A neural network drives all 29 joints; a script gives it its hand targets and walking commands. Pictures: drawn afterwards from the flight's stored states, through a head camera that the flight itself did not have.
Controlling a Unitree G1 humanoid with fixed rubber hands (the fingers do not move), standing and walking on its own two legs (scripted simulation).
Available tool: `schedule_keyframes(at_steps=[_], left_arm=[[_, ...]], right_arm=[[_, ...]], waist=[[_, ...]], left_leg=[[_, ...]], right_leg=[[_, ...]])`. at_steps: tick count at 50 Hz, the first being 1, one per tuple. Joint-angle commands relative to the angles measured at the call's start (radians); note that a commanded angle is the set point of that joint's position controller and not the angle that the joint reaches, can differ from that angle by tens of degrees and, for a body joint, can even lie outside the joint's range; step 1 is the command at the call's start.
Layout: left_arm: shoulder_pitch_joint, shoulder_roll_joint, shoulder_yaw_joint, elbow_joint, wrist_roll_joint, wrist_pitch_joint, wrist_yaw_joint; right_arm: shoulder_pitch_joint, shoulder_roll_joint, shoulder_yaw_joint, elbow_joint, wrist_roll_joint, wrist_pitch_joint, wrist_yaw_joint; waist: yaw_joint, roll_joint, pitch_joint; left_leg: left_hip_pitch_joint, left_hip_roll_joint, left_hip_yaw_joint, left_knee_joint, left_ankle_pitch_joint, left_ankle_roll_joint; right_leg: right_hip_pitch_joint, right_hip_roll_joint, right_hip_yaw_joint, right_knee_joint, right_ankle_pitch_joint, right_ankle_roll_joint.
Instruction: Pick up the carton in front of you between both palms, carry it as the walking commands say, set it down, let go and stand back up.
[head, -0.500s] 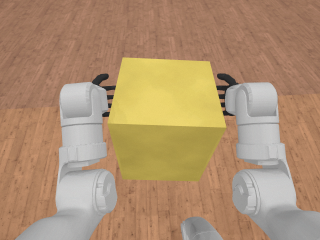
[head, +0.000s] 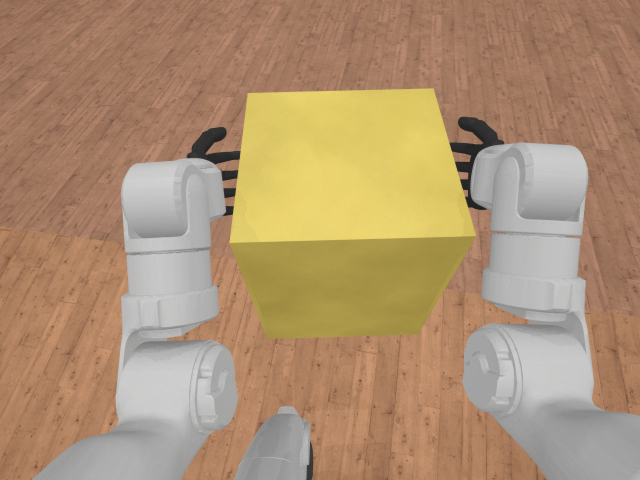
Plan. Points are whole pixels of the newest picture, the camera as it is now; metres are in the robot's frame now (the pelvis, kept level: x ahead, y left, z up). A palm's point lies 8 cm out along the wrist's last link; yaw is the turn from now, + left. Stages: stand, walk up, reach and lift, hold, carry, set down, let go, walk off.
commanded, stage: carry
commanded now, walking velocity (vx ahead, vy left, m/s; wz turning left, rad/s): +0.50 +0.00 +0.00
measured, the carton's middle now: (341, 226) +0.39 +0.04 +0.08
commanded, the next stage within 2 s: none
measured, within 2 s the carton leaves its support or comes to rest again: neither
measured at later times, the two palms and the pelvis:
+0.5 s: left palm out of the picture +0.73 +0.14 +0.22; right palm out of the picture +0.72 -0.16 +0.22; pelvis +0.34 +0.00 +0.04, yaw -1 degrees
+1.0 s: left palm out of the picture +1.06 +0.15 +0.27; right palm out of the picture +1.02 -0.14 +0.26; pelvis +0.66 +0.04 +0.11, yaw -1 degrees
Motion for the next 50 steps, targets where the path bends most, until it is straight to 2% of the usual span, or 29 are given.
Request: schedule_keyframes(at_steps=[1, 3, 4, 5, 6, 8, 9, 11, 16, 19, 21, 22, 23, 24, 25, 27, 30, 33, 36, 38, 39, 40, 41, 42, 43, 44, 46, 48, 50], left_arm=[[-0.905, -1.147, -0.555, -0.122, -0.517, -0.018, -0.3], [-0.87, -1.138, -0.542, -0.056, -0.495, -0.012, -0.303], [-0.853, -1.125, -0.522, -0.026, -0.472, -0.011, -0.306], [-0.852, -1.119, -0.505, 0.001, -0.45, -0.008, -0.311], [-0.861, -1.121, -0.497, 0.026, -0.434, -0.011, -0.309], [-0.812, -1.106, -0.448, 0.042, -0.391, -0.021, -0.299], [-0.786, -1.114, -0.439, 0.047, -0.375, -0.023, -0.291], [-0.796, -1.094, -0.425, -0.006, -0.352, -0.029, -0.269], [-0.8, -1.012, -0.419, -0.077, -0.304, -0.018, -0.214], [-0.749, -0.99, -0.428, -0.028, -0.281, -0.002, -0.212], [-0.716, -1.003, -0.429, 0.044, -0.277, -0.001, -0.226], [-0.68, -1.01, -0.422, 0.095, -0.279, -0.006, -0.235], [-0.654, -1.012, -0.414, 0.122, -0.282, -0.016, -0.245], [-0.662, -1.025, -0.417, 0.131, -0.29, -0.027, -0.253], [-0.69, -1.052, -0.429, 0.106, -0.32, -0.03, -0.263], [-0.794, -1.142, -0.487, 0.001, -0.409, -0.041, -0.281], [-0.94, -1.221, -0.545, -0.13, -0.519, -0.046, -0.297], [-1.004, -1.231, -0.565, -0.189, -0.571, -0.041, -0.305], [-0.964, -1.2, -0.556, -0.165, -0.563, -0.026, -0.304], [-0.92, -1.18, -0.544, -0.108, -0.533, -0.017, -0.304], [-0.894, -1.172, -0.536, -0.074, -0.521, -0.014, -0.304], [-0.874, -1.168, -0.529, -0.04, -0.511, -0.012, -0.305], [-0.852, -1.161, -0.517, -0.007, -0.494, -0.009, -0.307], [-0.831, -1.15, -0.495, 0.022, -0.469, -0.008, -0.311], [-0.834, -1.147, -0.483, 0.042, -0.449, -0.005, -0.316], [-0.85, -1.15, -0.478, 0.056, -0.438, -0.01, -0.314], [-0.807, -1.137, -0.436, 0.058, -0.398, -0.016, -0.302], [-0.787, -1.117, -0.412, 0.029, -0.366, -0.021, -0.281], [-0.802, -1.088, -0.399, -0.016, -0.345, -0.021, -0.257]], right_arm=[[-0.741, 0.948, 0.51, -0.031, 0.343, -0.039, 0.155], [-0.69, 0.963, 0.509, 0.064, 0.35, -0.04, 0.171], [-0.66, 0.962, 0.505, 0.085, 0.354, -0.047, 0.179], [-0.676, 0.97, 0.506, 0.108, 0.36, -0.057, 0.186], [-0.687, 1.003, 0.51, 0.099, 0.384, -0.056, 0.196], [-0.787, 1.08, 0.558, 0.012, 0.468, -0.063, 0.22], [-0.851, 1.125, 0.586, -0.034, 0.514, -0.066, 0.229], [-0.956, 1.175, 0.619, -0.127, 0.576, -0.072, 0.237], [-1.001, 1.141, 0.617, -0.194, 0.627, -0.058, 0.239], [-0.921, 1.128, 0.607, -0.111, 0.599, -0.044, 0.238], [-0.871, 1.125, 0.592, -0.037, 0.573, -0.043, 0.241], [-0.846, 1.124, 0.585, -0.004, 0.554, -0.044, 0.244], [-0.852, 1.119, 0.572, 0.015, 0.536, -0.046, 0.249], [-0.866, 1.121, 0.561, 0.028, 0.514, -0.045, 0.254], [-0.866, 1.121, 0.547, 0.043, 0.496, -0.051, 0.255], [-0.832, 1.098, 0.508, 0.031, 0.467, -0.062, 0.241], [-0.796, 1.07, 0.479, -0.015, 0.424, -0.067, 0.205], [-0.814, 1.012, 0.472, -0.083, 0.39, -0.069, 0.17], [-0.809, 0.953, 0.476, -0.098, 0.359, -0.057, 0.147], [-0.778, 0.941, 0.489, -0.065, 0.344, -0.045, 0.146], [-0.773, 0.946, 0.495, -0.037, 0.344, -0.041, 0.151], [-0.755, 0.957, 0.498, 0.006, 0.345, -0.038, 0.159], [-0.715, 0.962, 0.493, 0.057, 0.352, -0.041, 0.167], [-0.687, 0.958, 0.489, 0.075, 0.354, -0.048, 0.175], [-0.703, 0.971, 0.492, 0.095, 0.361, -0.057, 0.183], [-0.718, 1.002, 0.5, 0.077, 0.387, -0.057, 0.193], [-0.826, 1.088, 0.555, -0.015, 0.478, -0.06, 0.214], [-0.959, 1.154, 0.597, -0.114, 0.562, -0.066, 0.23], [-1.045, 1.184, 0.61, -0.182, 0.618, -0.066, 0.237]], waist=[[-0.08, -0.147, -0.529], [-0.2, -0.04, -0.65], [-0.235, 0.082, -0.761], [-0.24, 0.353, -0.792], [-0.235, 0.261, -0.694], [-0.234, 0.047, -0.591], [-0.219, 0.039, -0.582], [-0.191, 0.071, -0.594], [-0.199, 0.113, -0.535], [-0.191, 0.157, -0.505], [-0.109, 0.129, -0.559], [-0.056, 0.081, -0.647], [-0.006, -0.062, -0.755], [0.004, -0.328, -0.749], [-0.006, -0.225, -0.669], [-0.007, -0.017, -0.603], [-0.045, -0.056, -0.601], [-0.048, -0.075, -0.559], [-0.046, -0.114, -0.523], [-0.05, -0.135, -0.505], [-0.073, -0.136, -0.512], [-0.128, -0.109, -0.551], [-0.193, -0.05, -0.645], [-0.228, 0.082, -0.768], [-0.24, 0.345, -0.805], [-0.233, 0.253, -0.702], [-0.232, 0.029, -0.598], [-0.196, 0.041, -0.601], [-0.188, 0.081, -0.602]], left_leg=[[0.333, -0.076, 0.138, -0.22, 0.047, 0.019], [0.783, -0.136, 0.184, -0.35, 0.11, 0.058], [1.068, 0.08, -0.189, -0.411, -0.117, 0.143], [1.2, 0.291, -0.702, -0.556, -0.066, 0.279], [1.181, 0.297, -0.762, -0.587, 0.082, 0.295], [1.083, 0.265, -0.539, -0.463, 0.442, 0.251], [1.048, 0.24, -0.467, -0.458, 0.474, 0.215], [1.012, 0.219, -0.395, -0.493, 0.349, 0.173], [0.903, 0.219, -0.258, -0.582, 0.235, 0.194], [0.783, 0.189, -0.112, -0.594, 0.367, 0.146], [0.657, 0.16, 0.006, -0.403, 0.703, 0.091], [0.543, 0.125, 0.06, -0.221, 0.791, 0.035], [0.298, 0.054, 0.054, 0.049, 0.475, -0.023], [0.031, -0.107, 0.006, 0.278, -0.138, -0.05], [-0.09, -0.088, -0.091, 0.457, -0.158, -0.028], [-0.156, -0.032, -0.11, 0.532, -0.093, -0.005], [-0.106, -0.007, -0.098, 0.412, -0.067, 0.008], [-0.121, 0.007, -0.049, 0.279, -0.074, 0.0], [0.046, 0.016, -0.006, -0.019, 0.026, -0.006], [0.216, -0.042, 0.094, -0.175, 0.052, 0.006], [0.332, -0.082, 0.144, -0.229, 0.06, 0.02], [0.516, -0.128, 0.2, -0.31, 0.117, 0.037], [0.785, -0.133, 0.183, -0.347, 0.111, 0.06], [1.083, 0.095, -0.218, -0.413, -0.146, 0.156], [1.213, 0.296, -0.715, -0.548, -0.066, 0.287], [1.186, 0.296, -0.752, -0.572, 0.132, 0.303], [1.083, 0.264, -0.522, -0.451, 0.49, 0.248], [1.016, 0.22, -0.397, -0.467, 0.438, 0.178], [0.985, 0.221, -0.361, -0.5, 0.355, 0.17]], right_leg=[[0.18, -0.22, 0.169, -0.092, 0.488, -0.143], [0.046, -0.148, 0.019, 0.23, 0.784, -0.062], [-0.191, -0.106, 0.026, 0.474, 0.52, 0.006], [-0.435, 0.05, 0.076, 0.701, -0.019, 0.041], [-0.586, 0.06, 0.154, 0.872, -0.075, 0.023], [-0.674, 0.007, 0.169, 0.963, -0.013, 0.01], [-0.669, -0.005, 0.174, 0.925, 0.017, 0.004], [-0.634, -0.014, 0.162, 0.837, 0.032, -0.005], [-0.596, -0.042, 0.093, 0.568, 0.061, -0.004], [-0.353, 0.018, -0.028, 0.298, 0.124, -0.017], [0.011, 0.109, -0.146, 0.165, 0.212, -0.057], [0.297, 0.103, -0.099, 0.128, 0.219, -0.093], [0.563, -0.134, 0.341, 0.019, -0.067, -0.183], [0.686, -0.319, 0.787, -0.129, 0.089, -0.311], [0.662, -0.329, 0.814, -0.114, 0.257, -0.323], [0.551, -0.293, 0.601, -0.003, 0.56, -0.27], [0.452, -0.249, 0.463, -0.046, 0.375, -0.192], [0.395, -0.254, 0.403, -0.101, 0.295, -0.212], [0.281, -0.231, 0.271, -0.134, 0.332, -0.18], [0.216, -0.222, 0.203, -0.137, 0.394, -0.155], [0.183, -0.22, 0.168, -0.094, 0.509, -0.139], [0.139, -0.198, 0.094, 0.031, 0.698, -0.107], [0.06, -0.153, 0.016, 0.236, 0.814, -0.055], [-0.192, -0.107, 0.029, 0.496, 0.542, 0.014], [-0.431, 0.052, 0.084, 0.72, -0.017, 0.047], [-0.576, 0.063, 0.161, 0.891, -0.07, 0.029], [-0.658, 0.005, 0.184, 0.944, -0.002, 0.013], [-0.61, -0.016, 0.187, 0.821, 0.053, 0.004], [-0.582, -0.016, 0.158, 0.717, 0.029, -0.001]])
